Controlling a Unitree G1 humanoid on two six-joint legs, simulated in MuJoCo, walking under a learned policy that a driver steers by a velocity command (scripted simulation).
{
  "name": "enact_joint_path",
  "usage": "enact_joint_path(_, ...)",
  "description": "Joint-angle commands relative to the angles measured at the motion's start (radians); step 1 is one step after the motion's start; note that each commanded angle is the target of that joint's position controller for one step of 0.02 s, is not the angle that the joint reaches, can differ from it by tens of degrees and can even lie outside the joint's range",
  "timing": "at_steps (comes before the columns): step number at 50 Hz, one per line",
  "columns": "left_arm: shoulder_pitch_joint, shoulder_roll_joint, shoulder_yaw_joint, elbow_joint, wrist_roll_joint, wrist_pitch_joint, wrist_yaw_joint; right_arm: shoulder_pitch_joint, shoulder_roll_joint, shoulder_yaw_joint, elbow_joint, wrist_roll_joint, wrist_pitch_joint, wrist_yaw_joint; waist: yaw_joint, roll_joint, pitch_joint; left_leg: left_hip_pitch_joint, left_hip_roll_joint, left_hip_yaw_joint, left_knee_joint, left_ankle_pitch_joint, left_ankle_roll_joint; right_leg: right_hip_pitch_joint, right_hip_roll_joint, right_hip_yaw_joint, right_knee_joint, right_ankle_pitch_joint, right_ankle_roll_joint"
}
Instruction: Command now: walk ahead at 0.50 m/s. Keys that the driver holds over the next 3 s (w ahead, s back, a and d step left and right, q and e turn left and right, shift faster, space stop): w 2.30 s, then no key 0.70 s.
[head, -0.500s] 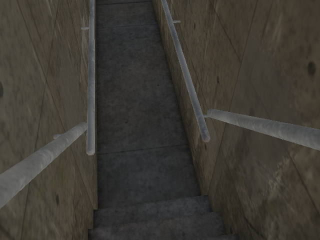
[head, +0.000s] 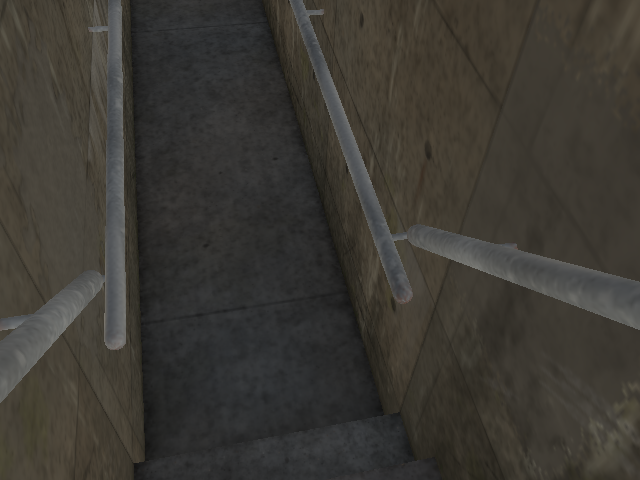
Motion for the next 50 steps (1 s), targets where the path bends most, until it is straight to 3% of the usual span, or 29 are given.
enact_joint_path(1, 0.104, -0.003, 0.006, 0.002, -0.053, -0.004, -0.015, -0.045, 0.016, 0.009, -0.143, -0.007, 0.009, -0.028, 0.011, 0.145, -0.023, -0.706, 0.180, -0.134, -0.358, 0.353, -0.020, 0.327, -0.414, 0.388, 0.004, 0.458, -0.276)
enact_joint_path(2, 0.032, -0.140, -0.039, 0.019, -0.028, -0.004, 0.001, 0.020, 0.034, 0.022, -0.082, -0.005, 0.015, -0.046, -0.038, 0.146, 0.061, -0.522, 0.275, -0.153, -0.590, 0.553, -0.013, -0.039, -0.377, 0.320, -0.041, 0.464, -0.249)
enact_joint_path(3, -0.070, -0.136, -0.061, -0.035, -0.034, -0.020, 0.015, 0.083, -0.010, 0.007, -0.004, 0.009, 0.014, -0.040, -0.072, 0.186, 0.086, -0.187, 0.276, -0.109, -0.877, 0.803, -0.037, -0.408, -0.315, 0.199, 0.005, 0.484, -0.248)
enact_joint_path(5, -0.004, 0.050, -0.041, 0.010, 0.003, -0.055, 0.024, 0.038, 0.001, 0.016, 0.053, -0.015, 0.000, 0.010, -0.065, 0.023, -0.006, 0.206, 0.179, 0.022, -0.838, 0.988, -0.054, -0.674, -0.173, 0.119, 0.136, 0.294, -0.217)
enact_joint_path(6, 0.063, -0.019, -0.063, 0.009, -0.023, -0.067, 0.054, 0.006, 0.018, 0.027, 0.058, -0.049, -0.015, 0.017, -0.010, -0.027, -0.037, 0.174, 0.206, -0.016, -1.042, 1.188, -0.046, -0.549, -0.123, 0.061, 0.242, 0.122, -0.164)
enact_joint_path(8, 0.133, 0.016, -0.057, 0.020, -0.072, -0.057, 0.081, -0.166, -0.083, 0.011, 0.018, -0.025, -0.011, -0.014, 0.069, 0.055, -0.038, 0.152, 0.174, -0.002, -1.399, 1.195, -0.056, -0.393, -0.109, 0.074, 0.428, -0.037, -0.101)
enact_joint_path(10, 0.123, 0.143, -0.038, 0.024, -0.051, -0.013, 0.059, -0.223, -0.101, 0.009, -0.008, -0.016, 0.008, -0.010, 0.071, 0.004, -0.014, 0.224, 0.145, 0.043, -1.524, 0.996, -0.075, -0.352, -0.191, 0.190, 0.524, -0.228, -0.144)
enact_joint_path(12, 0.158, 0.110, -0.047, 0.039, -0.048, 0.025, 0.051, -0.278, -0.076, 0.027, -0.047, 0.004, 0.015, -0.019, 0.120, 0.036, 0.050, 0.180, 0.197, 0.004, -1.805, 1.053, -0.041, -0.194, -0.246, 0.366, 0.621, -0.183, -0.186)
enact_joint_path(14, 0.161, 0.139, -0.038, 0.103, 0.031, 0.019, -0.024, 0.253, -0.195, -0.042, 0.068, -0.002, -0.016, -0.055, -0.085, 0.174, -0.057, 0.836, 0.120, 0.091, -1.686, 1.166, 0.054, -0.443, -0.163, 0.217, 1.132, -0.072, -0.047)
enact_joint_path(15, 0.363, 0.007, -0.046, 0.140, -0.016, -0.005, -0.068, 0.323, -0.360, -0.088, 0.054, -0.013, -0.003, -0.031, -0.078, 0.371, -0.270, 1.177, 0.270, -0.073, -1.355, 1.287, 0.278, -0.794, 0.000, 0.096, 1.754, -0.490, -0.004)
enact_joint_path(17, 0.056, 0.030, -0.048, -0.036, -0.079, -0.011, -0.027, 0.331, -0.310, -0.086, 0.052, -0.031, -0.022, 0.010, -0.135, 0.193, -0.138, 1.169, 0.385, -0.340, -1.524, 1.032, 0.297, -1.256, -0.007, 0.102, 1.884, -0.423, 0.039)
enact_joint_path(18, 0.019, -0.065, -0.084, -0.116, -0.076, -0.003, -0.010, 0.234, -0.226, -0.060, 0.026, -0.016, -0.030, 0.014, -0.057, 0.110, -0.095, 1.098, 0.492, -0.479, -1.598, 0.578, 0.307, -1.389, -0.103, 0.188, 1.745, -0.246, 0.021)
enact_joint_path(19, -0.001, -0.109, -0.096, -0.147, -0.056, 0.017, 0.017, 0.150, -0.114, -0.028, 0.042, -0.006, -0.032, 0.012, 0.029, 0.024, 0.046, 0.792, 0.581, -0.639, -1.680, 0.374, 0.333, -1.365, -0.245, 0.313, 1.545, -0.021, 0.017)
enact_joint_path(22, 0.176, -0.057, -0.069, -0.054, -0.050, 0.052, 0.012, -0.107, 0.105, 0.034, -0.034, 0.006, -0.092, -0.029, 0.136, -0.101, 0.209, -0.035, 0.355, -0.259, -1.700, 0.384, 0.284, -0.896, -0.295, 0.235, 0.959, 0.613, 0.000)
enact_joint_path(24, 0.121, -0.004, -0.037, -0.049, 0.006, 0.065, -0.035, -0.163, -0.033, 0.022, -0.048, 0.005, -0.118, -0.065, 0.133, 0.053, 0.130, -0.378, 0.159, -0.092, -1.610, 0.134, 0.227, -0.406, -0.185, 0.075, 0.901, 0.714, -0.006)
enact_joint_path(27, -0.060, 0.025, -0.032, -0.095, 0.007, 0.028, -0.027, 0.016, -0.082, 0.030, 0.006, 0.000, -0.124, -0.104, 0.003, 0.100, 0.039, 0.187, 0.235, -0.198, -1.417, 0.238, 0.249, -0.744, -0.208, 0.169, 0.680, 0.698, 0.032)
enact_joint_path(30, -0.246, -0.002, -0.064, -0.117, -0.049, 0.033, -0.001, 0.121, 0.023, 0.059, 0.010, 0.006, -0.067, -0.113, -0.081, -0.003, 0.048, 0.161, 0.179, -0.120, -1.276, 0.129, 0.211, -0.463, -0.163, 0.063, 0.193, 0.889, 0.075)
enact_joint_path(33, -0.263, 0.002, -0.082, -0.160, 0.016, 0.063, -0.022, 0.062, -0.047, 0.037, -0.011, 0.038, -0.022, -0.087, -0.078, 0.035, 0.150, 0.144, 0.220, -0.239, -1.219, 0.098, 0.223, -0.364, -0.135, 0.064, 0.068, 0.690, 0.092)
enact_joint_path(35, -0.386, -0.044, -0.093, -0.217, -0.003, 0.057, -0.011, 0.098, -0.029, 0.028, 0.028, 0.030, 0.004, -0.114, -0.117, -0.005, 0.134, 0.416, 0.243, -0.338, -1.110, 0.225, 0.188, -0.395, -0.182, 0.122, -0.291, 0.545, 0.073)
enact_joint_path(36, -0.199, -0.014, -0.079, -0.165, 0.012, 0.053, 0.008, 0.058, -0.090, 0.008, 0.026, -0.007, 0.014, -0.103, -0.045, 0.015, 0.080, 0.363, 0.280, -0.380, -1.021, 0.321, 0.186, -0.226, -0.191, 0.126, -0.151, 0.639, 0.047)
enact_joint_path(38, 0.469, 0.186, 0.038, 0.044, 0.014, 0.030, 0.034, -0.028, -0.135, -0.024, 0.044, 0.020, -0.002, -0.043, 0.247, -0.229, -0.086, 0.099, 0.087, -0.081, -0.267, 0.356, 0.013, 0.478, -0.152, 0.010, -0.277, 0.837, -0.070)
enact_joint_path(39, 0.543, 0.185, 0.045, 0.028, -0.009, 0.041, 0.002, 0.115, -0.102, -0.034, 0.051, 0.026, -0.007, -0.004, 0.187, -0.312, -0.284, -0.336, -0.066, -0.004, 0.116, -0.166, -0.033, 0.964, -0.236, 0.115, 0.119, 1.282, -0.156)
enact_joint_path(40, 0.454, 0.245, 0.071, 0.021, -0.044, 0.015, -0.026, 0.033, -0.046, -0.020, -0.025, 0.033, -0.013, 0.020, 0.134, -0.222, -0.393, -0.547, -0.017, 0.033, 0.182, -0.149, -0.039, 1.071, -0.333, 0.224, 0.183, 1.375, -0.235)
enact_joint_path(42, 0.380, 0.190, 0.073, 0.061, 0.023, 0.023, -0.021, -0.070, 0.021, 0.030, -0.146, 0.053, -0.012, -0.004, 0.134, 0.000, -0.206, -0.788, 0.105, -0.026, 0.066, -0.008, -0.024, 0.843, -0.442, 0.391, 0.060, 0.694, -0.274)
enact_joint_path(43, 0.326, 0.150, 0.059, 0.069, -0.001, 0.029, -0.030, -0.087, 0.017, 0.032, -0.169, 0.056, -0.019, -0.026, 0.099, 0.034, -0.104, -0.832, 0.153, -0.092, 0.010, 0.118, -0.004, 0.604, -0.466, 0.496, 0.004, 0.262, -0.282)
enact_joint_path(44, 0.195, -0.089, -0.020, 0.059, 0.002, 0.005, -0.016, -0.086, 0.043, 0.040, -0.190, 0.044, -0.020, -0.048, 0.007, 0.130, -0.011, -0.708, 0.246, -0.182, -0.382, 0.461, 0.018, 0.308, -0.400, 0.409, 0.006, 0.275, -0.189)
enact_joint_path(46, -0.005, -0.159, -0.063, 0.016, -0.020, -0.017, 0.003, -0.044, -0.026, 0.013, -0.117, 0.030, 0.014, -0.020, -0.048, 0.140, 0.109, -0.351, 0.267, -0.152, -0.700, 0.749, 0.015, -0.233, -0.342, 0.312, -0.100, 0.261, -0.224)
enact_joint_path(49, 0.067, 0.012, -0.033, 0.029, -0.055, -0.064, 0.035, -0.090, -0.096, -0.023, -0.117, 0.011, 0.035, 0.027, -0.014, 0.057, 0.017, -0.186, 0.212, -0.101, -0.836, 0.954, 0.000, -0.288, -0.195, 0.229, 0.058, 0.176, -0.147)
enact_joint_path(50, 0.125, 0.076, 0.028, 0.057, -0.173, -0.038, 0.135, -0.190, -0.017, -0.011, -0.154, 0.066, 0.039, -0.093, -0.054, 0.278, 0.032, -0.021, 0.181, -0.121, -1.118, 1.141, -0.055, -0.134, -0.325, 0.341, 0.022, 0.373, -0.066)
